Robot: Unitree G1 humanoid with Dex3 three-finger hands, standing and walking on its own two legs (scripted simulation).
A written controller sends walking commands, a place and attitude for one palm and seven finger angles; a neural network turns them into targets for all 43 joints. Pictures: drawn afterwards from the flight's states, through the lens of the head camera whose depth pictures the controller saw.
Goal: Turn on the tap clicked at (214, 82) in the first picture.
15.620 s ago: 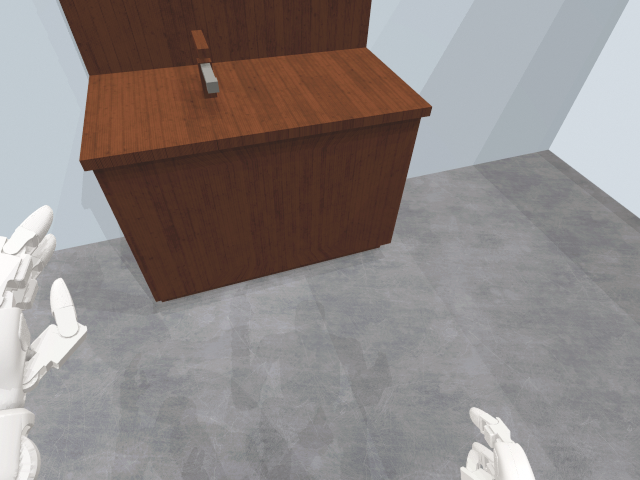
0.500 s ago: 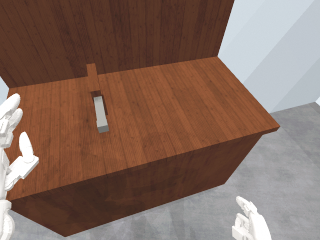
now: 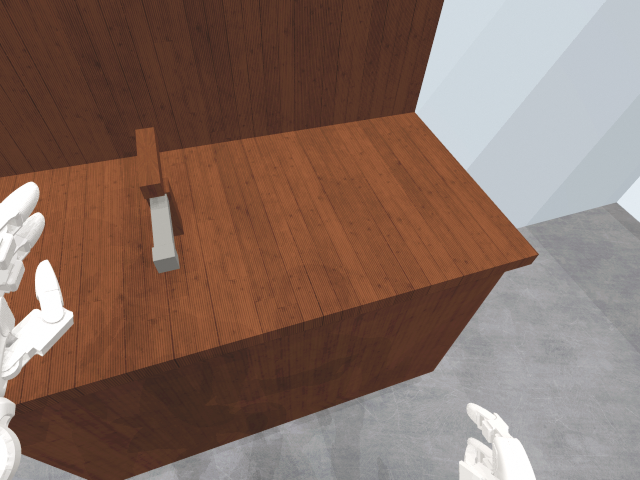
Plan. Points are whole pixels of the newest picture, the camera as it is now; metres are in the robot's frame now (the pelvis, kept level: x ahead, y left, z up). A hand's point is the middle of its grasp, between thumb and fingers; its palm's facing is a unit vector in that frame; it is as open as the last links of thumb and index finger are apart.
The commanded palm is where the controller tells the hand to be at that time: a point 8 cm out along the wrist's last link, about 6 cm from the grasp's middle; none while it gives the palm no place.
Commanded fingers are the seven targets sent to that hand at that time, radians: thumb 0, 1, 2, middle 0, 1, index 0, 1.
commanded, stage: shuffle to correct the standing spot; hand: left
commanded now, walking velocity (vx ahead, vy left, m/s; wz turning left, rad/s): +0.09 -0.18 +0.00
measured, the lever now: (166, 258) +0.38 +0.24 +0.04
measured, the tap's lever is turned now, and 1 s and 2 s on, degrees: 0 0 0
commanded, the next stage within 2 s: come to a stop and stand still in 0.94 s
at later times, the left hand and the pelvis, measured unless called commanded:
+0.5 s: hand (120, 313) +0.22 +0.20 +0.17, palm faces +0.35 -0.84 -0.41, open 7.4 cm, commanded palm +0.17 +0.24 +0.19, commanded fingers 0.00 0.90 0.90 -0.20 -0.30 -0.20 -0.30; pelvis +0.01 -0.04 +0.00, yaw +1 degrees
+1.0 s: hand (194, 306) +0.23 +0.13 +0.18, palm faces +0.43 -0.80 -0.40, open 7.4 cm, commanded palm +0.18 +0.16 +0.19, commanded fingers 0.00 0.90 0.90 -0.20 -0.30 -0.20 -0.30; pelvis +0.02 -0.12 -0.01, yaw +1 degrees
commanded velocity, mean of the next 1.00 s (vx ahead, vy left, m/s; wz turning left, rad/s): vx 0.10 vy -0.17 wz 0.00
